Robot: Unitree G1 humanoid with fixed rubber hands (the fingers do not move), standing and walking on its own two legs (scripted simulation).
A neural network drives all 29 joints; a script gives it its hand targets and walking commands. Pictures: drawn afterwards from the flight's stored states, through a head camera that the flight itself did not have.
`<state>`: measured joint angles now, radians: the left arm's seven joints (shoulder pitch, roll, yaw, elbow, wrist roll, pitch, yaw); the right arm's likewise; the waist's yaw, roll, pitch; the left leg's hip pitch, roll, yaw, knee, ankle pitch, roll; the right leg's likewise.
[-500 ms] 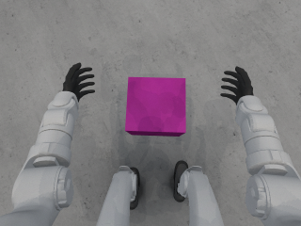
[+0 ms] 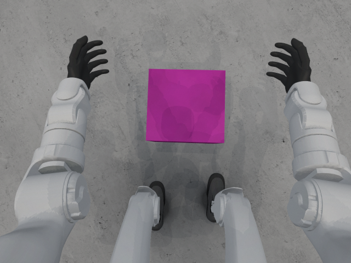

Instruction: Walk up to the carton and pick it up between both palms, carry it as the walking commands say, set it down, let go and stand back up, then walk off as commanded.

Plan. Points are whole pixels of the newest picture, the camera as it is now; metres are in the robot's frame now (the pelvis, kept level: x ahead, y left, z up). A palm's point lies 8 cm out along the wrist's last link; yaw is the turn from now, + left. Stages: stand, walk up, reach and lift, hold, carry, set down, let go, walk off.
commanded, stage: reach and lift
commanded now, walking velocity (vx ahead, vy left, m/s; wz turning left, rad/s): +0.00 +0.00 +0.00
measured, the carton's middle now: (185, 110) +0.49 +0.01 -0.51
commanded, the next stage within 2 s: none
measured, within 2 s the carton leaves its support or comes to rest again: neither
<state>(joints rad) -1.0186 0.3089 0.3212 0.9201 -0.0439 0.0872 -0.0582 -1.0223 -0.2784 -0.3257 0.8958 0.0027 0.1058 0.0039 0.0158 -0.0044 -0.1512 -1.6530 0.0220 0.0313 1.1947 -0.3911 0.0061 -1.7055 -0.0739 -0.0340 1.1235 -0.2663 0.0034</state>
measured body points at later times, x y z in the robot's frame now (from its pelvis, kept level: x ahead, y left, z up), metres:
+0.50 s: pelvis -0.04 +0.00 -0.14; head +0.30 -0.01 +0.15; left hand +0.50 +0.22 -0.27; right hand +0.51 -0.22 -0.28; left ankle +0.05 +0.12 -0.60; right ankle +0.10 -0.13 -0.60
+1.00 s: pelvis -0.05 +0.00 -0.24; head +0.32 +0.00 +0.01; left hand +0.49 +0.21 -0.42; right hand +0.50 -0.21 -0.42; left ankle +0.05 +0.12 -0.60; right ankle +0.09 -0.13 -0.60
